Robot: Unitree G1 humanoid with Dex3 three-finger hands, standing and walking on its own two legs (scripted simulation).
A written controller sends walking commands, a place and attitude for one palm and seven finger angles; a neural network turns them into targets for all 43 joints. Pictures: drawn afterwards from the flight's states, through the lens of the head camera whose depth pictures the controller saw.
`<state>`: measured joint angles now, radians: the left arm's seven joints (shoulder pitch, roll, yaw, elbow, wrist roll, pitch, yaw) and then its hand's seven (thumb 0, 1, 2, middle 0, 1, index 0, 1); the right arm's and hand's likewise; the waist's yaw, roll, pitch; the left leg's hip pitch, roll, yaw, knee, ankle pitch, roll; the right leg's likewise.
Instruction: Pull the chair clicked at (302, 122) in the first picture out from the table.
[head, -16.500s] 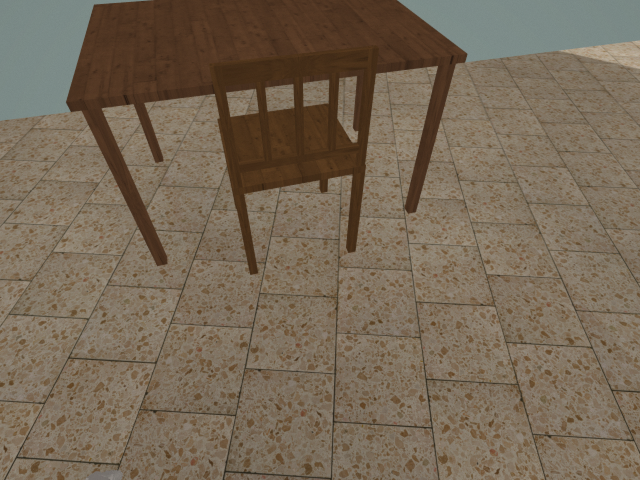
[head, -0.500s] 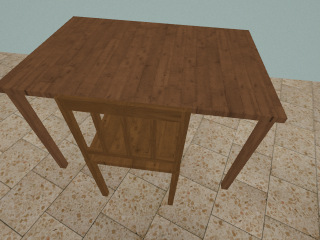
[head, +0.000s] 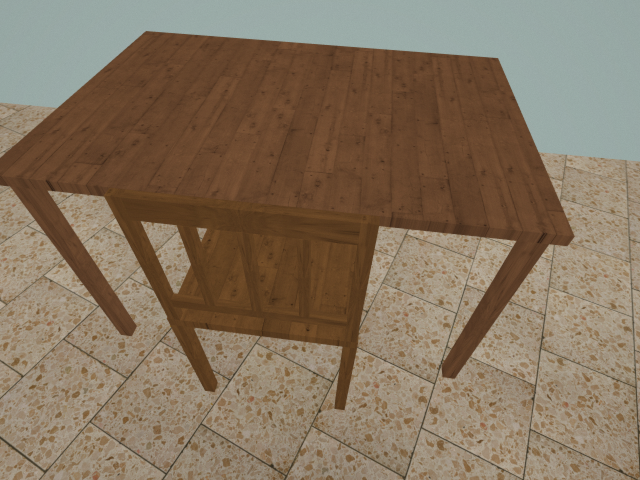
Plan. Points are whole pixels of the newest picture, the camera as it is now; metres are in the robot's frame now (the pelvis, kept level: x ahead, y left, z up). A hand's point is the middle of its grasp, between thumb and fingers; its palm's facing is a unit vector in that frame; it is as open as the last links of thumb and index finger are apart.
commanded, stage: look again from close up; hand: left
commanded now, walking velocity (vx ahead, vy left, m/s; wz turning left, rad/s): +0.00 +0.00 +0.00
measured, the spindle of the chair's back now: (251, 272) +0.49 +0.16 -0.12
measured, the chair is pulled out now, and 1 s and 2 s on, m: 0.00 0.00 0.00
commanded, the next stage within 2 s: come to a stop and stand still in 0.36 s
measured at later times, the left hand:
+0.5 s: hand out of the picture -0.04 +0.13 -0.18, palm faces +0.08 -0.99 -0.14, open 7.4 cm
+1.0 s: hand out of the picture +0.01 +0.17 -0.18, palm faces +0.04 -0.97 -0.22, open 7.3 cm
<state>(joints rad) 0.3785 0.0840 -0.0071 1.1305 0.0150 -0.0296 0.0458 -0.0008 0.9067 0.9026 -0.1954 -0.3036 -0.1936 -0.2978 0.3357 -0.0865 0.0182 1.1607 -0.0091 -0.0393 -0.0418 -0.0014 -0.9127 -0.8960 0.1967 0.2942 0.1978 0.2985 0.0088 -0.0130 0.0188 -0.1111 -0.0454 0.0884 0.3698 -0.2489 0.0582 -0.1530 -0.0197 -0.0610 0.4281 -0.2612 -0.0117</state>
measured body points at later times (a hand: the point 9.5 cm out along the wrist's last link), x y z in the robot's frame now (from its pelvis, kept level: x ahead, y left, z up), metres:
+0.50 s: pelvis +0.00 -0.01 +0.00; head +0.00 -0.01 +0.45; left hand -0.05 +0.18 -0.16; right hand -0.02 -0.20 -0.16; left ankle -0.03 +0.08 -0.74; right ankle -0.02 -0.11 -0.74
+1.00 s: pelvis -0.02 -0.01 -0.01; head -0.02 -0.01 +0.44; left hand +0.01 +0.22 -0.16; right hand +0.03 -0.24 -0.16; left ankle -0.03 +0.08 -0.74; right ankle -0.02 -0.11 -0.74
